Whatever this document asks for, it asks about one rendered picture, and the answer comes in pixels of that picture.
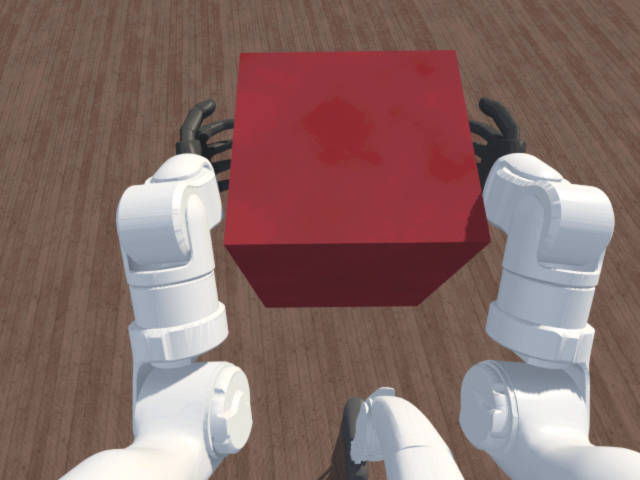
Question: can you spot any right robot upper arm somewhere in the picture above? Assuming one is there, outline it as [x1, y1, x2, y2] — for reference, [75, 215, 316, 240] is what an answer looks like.
[459, 360, 640, 480]

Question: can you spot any robot left forearm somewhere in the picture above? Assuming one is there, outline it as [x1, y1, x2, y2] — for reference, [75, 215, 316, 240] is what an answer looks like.
[116, 154, 229, 436]

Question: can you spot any robot right forearm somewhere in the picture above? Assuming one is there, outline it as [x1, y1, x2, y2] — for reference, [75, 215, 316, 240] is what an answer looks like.
[482, 153, 615, 436]

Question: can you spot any robot right thigh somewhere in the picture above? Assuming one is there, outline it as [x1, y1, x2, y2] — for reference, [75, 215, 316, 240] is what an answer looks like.
[360, 396, 464, 480]

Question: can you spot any left robot upper arm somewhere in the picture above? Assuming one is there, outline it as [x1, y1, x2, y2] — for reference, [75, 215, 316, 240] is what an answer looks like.
[59, 361, 252, 480]

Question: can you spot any robot right hand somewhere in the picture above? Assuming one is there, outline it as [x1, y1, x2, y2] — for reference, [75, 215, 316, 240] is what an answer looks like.
[468, 98, 526, 194]

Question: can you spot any robot left hand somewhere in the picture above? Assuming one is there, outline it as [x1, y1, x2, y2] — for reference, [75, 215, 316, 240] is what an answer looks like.
[176, 99, 234, 193]

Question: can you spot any robot right foot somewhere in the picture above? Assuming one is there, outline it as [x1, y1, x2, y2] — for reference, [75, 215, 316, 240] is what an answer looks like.
[343, 397, 369, 480]

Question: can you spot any carton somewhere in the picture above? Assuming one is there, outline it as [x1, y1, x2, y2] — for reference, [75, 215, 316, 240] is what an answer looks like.
[224, 50, 491, 308]

